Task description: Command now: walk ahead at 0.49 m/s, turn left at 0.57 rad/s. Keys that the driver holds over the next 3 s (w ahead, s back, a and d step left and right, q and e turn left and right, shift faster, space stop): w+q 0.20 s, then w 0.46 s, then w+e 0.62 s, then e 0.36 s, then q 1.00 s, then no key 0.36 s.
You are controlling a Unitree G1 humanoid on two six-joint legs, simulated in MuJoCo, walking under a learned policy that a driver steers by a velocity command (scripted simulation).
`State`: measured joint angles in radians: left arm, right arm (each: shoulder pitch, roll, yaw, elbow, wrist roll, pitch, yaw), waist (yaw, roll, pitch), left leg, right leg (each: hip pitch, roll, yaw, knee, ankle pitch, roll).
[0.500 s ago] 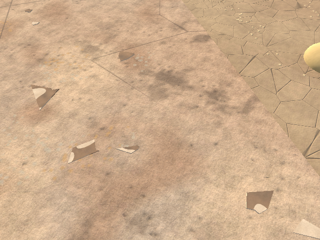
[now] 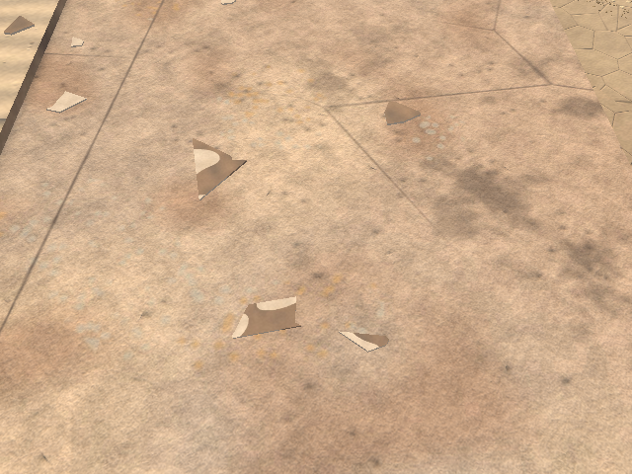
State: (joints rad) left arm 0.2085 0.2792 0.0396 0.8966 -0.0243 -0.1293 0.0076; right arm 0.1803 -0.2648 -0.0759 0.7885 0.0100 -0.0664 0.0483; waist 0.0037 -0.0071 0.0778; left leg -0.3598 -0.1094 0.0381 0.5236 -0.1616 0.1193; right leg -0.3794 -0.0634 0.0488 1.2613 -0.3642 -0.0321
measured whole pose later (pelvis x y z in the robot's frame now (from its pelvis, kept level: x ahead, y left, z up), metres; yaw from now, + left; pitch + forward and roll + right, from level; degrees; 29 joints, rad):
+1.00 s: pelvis +0.55 +0.05 +0.01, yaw +5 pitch +2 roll +0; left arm 0.39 0.29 0.05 0.87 -0.04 -0.06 0.01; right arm 0.09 -0.25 -0.04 0.69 0.00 -0.10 0.02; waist 0.05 -0.03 0.02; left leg -0.39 0.00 0.03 0.51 -0.16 0.02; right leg -0.34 0.00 0.07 1.08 -0.45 -0.02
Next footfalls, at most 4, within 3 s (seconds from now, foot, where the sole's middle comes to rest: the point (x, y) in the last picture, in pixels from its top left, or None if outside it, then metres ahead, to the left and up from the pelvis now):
0.40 right None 0.42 -0.12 -0.76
0.90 left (249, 384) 0.64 0.18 -0.76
1.40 right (368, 284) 0.91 -0.10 -0.76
1.84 left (279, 258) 0.99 0.13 -0.76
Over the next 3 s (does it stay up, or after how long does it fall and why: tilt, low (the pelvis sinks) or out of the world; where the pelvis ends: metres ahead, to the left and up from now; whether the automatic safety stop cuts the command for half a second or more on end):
stays up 0.91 0.06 0.01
